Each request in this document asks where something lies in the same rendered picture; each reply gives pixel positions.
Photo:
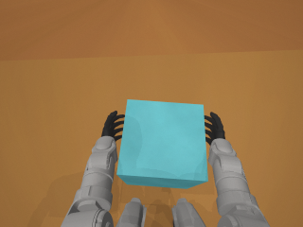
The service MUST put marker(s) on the robot left hand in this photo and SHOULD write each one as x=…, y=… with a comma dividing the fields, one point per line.
x=110, y=124

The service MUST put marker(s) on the robot right hand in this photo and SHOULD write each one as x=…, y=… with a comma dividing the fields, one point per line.
x=216, y=129

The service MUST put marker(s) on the right robot upper arm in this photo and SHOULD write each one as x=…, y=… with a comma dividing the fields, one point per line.
x=235, y=220

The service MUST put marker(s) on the carton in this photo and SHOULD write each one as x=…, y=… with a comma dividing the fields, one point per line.
x=163, y=144

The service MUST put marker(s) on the robot right forearm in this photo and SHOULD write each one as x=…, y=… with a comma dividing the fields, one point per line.
x=233, y=192

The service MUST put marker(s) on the robot left forearm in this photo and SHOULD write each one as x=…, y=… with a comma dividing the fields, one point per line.
x=96, y=187

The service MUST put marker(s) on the robot right thigh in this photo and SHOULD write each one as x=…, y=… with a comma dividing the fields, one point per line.
x=185, y=215

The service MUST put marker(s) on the left robot upper arm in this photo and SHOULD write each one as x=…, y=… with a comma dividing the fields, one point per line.
x=90, y=218

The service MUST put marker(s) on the robot left shin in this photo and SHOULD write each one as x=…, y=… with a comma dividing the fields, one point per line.
x=135, y=200

